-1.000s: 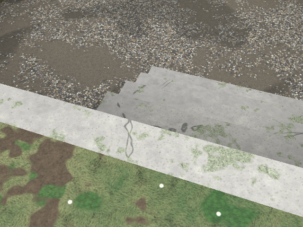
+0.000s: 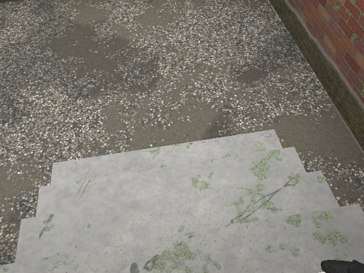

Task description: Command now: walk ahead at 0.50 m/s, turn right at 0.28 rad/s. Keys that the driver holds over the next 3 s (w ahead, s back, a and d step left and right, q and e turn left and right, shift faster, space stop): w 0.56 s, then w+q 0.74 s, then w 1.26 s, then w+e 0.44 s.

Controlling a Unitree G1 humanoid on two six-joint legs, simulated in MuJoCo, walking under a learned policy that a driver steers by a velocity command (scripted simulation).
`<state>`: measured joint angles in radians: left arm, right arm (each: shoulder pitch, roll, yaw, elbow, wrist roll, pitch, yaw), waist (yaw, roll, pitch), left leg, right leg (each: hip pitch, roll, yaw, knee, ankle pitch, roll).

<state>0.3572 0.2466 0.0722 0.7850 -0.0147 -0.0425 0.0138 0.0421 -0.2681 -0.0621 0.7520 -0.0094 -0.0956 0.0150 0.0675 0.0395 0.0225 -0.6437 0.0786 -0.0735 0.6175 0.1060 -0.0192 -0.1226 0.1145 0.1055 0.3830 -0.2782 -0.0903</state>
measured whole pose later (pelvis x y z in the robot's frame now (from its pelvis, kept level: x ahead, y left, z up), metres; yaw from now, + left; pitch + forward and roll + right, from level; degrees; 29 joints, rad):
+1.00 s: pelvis +0.48 -0.01 -0.10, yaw +8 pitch +2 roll -2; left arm 0.46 0.24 0.06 0.87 -0.01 -0.08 0.04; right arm 0.15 -0.25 -0.07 0.70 0.03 0.02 0.06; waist 0.07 0.03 -0.02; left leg -0.53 -0.01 -0.01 0.60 0.43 0.07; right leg -0.29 -0.10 -0.17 1.09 -0.81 0.05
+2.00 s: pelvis +0.96 +0.10 -0.40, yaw +24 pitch +2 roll +0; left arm 0.55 0.17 0.02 0.94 -0.01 -0.06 0.05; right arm 0.13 -0.24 -0.06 0.74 -0.01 -0.05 0.04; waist 0.07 0.03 -0.05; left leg -0.71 0.08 -0.14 0.66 0.50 0.04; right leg -0.21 0.08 0.06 0.83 -0.64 -0.06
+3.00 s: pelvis +1.47 +0.32 -0.71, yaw +14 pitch +3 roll +0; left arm 0.45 0.16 0.03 0.90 -0.01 -0.05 0.02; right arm 0.14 -0.22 -0.05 0.78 -0.02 -0.08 -0.02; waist 0.03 0.04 -0.04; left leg -0.82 0.08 -0.14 1.03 0.10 -0.03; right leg -0.26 0.15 0.13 0.60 -0.38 -0.09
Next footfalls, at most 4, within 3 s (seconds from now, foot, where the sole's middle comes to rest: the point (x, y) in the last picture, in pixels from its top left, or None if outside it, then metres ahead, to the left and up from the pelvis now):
0.12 left None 0.24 0.13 -0.78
0.62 right None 0.40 -0.15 -0.78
1.04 left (190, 257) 0.59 0.08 -0.95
1.54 right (215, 207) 0.92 -0.03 -1.12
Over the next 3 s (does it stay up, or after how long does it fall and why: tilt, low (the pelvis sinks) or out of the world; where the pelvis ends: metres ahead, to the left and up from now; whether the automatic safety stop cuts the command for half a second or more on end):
stays up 1.47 0.32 -0.71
